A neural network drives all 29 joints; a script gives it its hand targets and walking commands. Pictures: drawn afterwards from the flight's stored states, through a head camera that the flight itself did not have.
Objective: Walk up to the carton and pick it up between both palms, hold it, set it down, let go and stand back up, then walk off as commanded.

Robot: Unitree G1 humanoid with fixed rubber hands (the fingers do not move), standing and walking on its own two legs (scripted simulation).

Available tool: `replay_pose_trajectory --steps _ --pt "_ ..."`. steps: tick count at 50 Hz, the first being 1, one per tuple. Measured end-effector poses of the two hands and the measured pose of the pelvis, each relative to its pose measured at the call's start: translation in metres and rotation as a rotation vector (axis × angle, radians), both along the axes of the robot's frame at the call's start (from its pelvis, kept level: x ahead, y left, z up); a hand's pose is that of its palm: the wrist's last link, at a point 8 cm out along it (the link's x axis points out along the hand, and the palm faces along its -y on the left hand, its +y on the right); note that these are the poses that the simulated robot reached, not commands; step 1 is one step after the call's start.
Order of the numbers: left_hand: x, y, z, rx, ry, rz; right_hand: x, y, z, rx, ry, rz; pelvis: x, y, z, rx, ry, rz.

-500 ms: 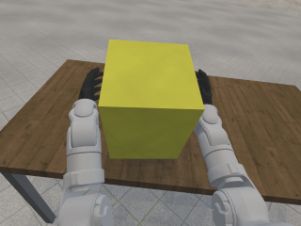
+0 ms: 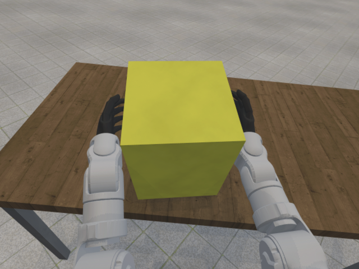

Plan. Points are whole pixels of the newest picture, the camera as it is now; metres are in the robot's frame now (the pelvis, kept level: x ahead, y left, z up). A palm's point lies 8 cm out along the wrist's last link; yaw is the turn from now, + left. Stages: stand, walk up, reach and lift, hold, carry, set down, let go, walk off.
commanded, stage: set down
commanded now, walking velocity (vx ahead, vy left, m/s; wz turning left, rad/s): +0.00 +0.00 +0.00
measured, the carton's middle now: (177, 134) +0.38 -0.02 +0.12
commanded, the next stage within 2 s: none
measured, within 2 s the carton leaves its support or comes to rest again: neither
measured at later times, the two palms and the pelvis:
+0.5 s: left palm (119, 140) +0.37 +0.11 +0.11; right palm (245, 133) +0.36 -0.18 +0.13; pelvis +0.00 -0.01 +0.00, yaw -1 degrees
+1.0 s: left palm (121, 149) +0.37 +0.11 +0.08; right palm (243, 140) +0.36 -0.18 +0.10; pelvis +0.00 -0.01 +0.00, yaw -1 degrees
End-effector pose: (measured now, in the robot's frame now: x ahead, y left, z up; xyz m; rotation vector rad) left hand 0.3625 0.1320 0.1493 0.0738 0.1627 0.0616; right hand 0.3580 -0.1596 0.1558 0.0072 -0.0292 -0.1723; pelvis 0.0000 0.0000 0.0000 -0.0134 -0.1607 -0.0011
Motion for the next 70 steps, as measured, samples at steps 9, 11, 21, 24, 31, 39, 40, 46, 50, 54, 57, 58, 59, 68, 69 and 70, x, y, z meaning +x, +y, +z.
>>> replay_pose_trajectory --steps 9,11,21,24,31,39,40,46,50,54,57,58,59,68,69,70 --pt "0.003 -0.007 -0.010 -0.001 0.042 -0.011 0.000 -0.006 -0.008 -0.013 0.038 -0.006 -0.003 -0.001 0.001 0.002 0.021 -0.008" --pt "0.004 -0.009 -0.014 0.001 0.052 -0.014 0.001 -0.008 -0.010 -0.013 0.048 -0.009 -0.003 -0.002 0.001 0.003 0.024 -0.012" --pt "0.006 -0.014 -0.026 0.004 0.076 -0.012 0.003 -0.014 -0.021 -0.020 0.070 -0.006 -0.005 -0.005 0.001 0.005 0.054 -0.016" --pt "0.008 -0.016 -0.032 0.000 0.095 -0.012 0.005 -0.016 -0.025 -0.021 0.090 -0.005 -0.005 -0.007 0.001 0.007 0.058 -0.017" --pt "0.011 -0.022 -0.044 -0.007 0.108 -0.023 0.006 -0.021 -0.034 -0.012 0.102 -0.015 -0.002 -0.010 0.001 0.008 0.086 -0.018" --pt "0.012 -0.024 -0.056 -0.016 0.129 -0.026 0.007 -0.023 -0.043 -0.019 0.122 -0.017 0.000 -0.010 0.001 0.009 0.090 -0.023" --pt "0.012 -0.024 -0.057 -0.015 0.126 -0.026 0.007 -0.023 -0.043 -0.018 0.120 -0.017 0.001 -0.010 0.001 0.009 0.093 -0.024" --pt "0.011 -0.021 -0.061 -0.014 0.123 -0.022 0.007 -0.020 -0.047 -0.021 0.117 -0.013 0.001 -0.009 0.002 0.008 0.101 -0.027" --pt "0.009 -0.019 -0.066 -0.012 0.132 -0.017 0.006 -0.018 -0.052 -0.027 0.127 -0.009 0.001 -0.008 0.002 0.008 0.104 -0.025" --pt "0.008 -0.019 -0.068 -0.012 0.127 -0.019 0.004 -0.018 -0.054 -0.026 0.122 -0.011 0.001 -0.007 0.002 0.007 0.113 -0.023" --pt "0.007 -0.020 -0.070 -0.013 0.131 -0.021 0.003 -0.019 -0.056 -0.028 0.126 -0.013 0.000 -0.007 0.002 0.006 0.111 -0.025" --pt "0.007 -0.020 -0.070 -0.016 0.131 -0.021 0.002 -0.019 -0.057 -0.027 0.126 -0.014 0.000 -0.007 0.002 0.007 0.112 -0.025" --pt "0.007 -0.021 -0.070 -0.015 0.131 -0.022 0.002 -0.019 -0.057 -0.026 0.127 -0.015 0.000 -0.007 0.002 0.007 0.112 -0.026" --pt "0.006 -0.027 -0.080 -0.011 0.152 -0.033 -0.003 -0.026 -0.067 -0.031 0.150 -0.026 -0.002 -0.007 0.002 0.009 0.124 -0.034" --pt "0.006 -0.027 -0.080 -0.011 0.151 -0.034 -0.003 -0.026 -0.068 -0.030 0.149 -0.027 -0.002 -0.007 0.002 0.009 0.127 -0.035" --pt "0.006 -0.028 -0.081 -0.011 0.150 -0.034 -0.003 -0.027 -0.069 -0.030 0.148 -0.028 -0.002 -0.008 0.002 0.009 0.129 -0.036"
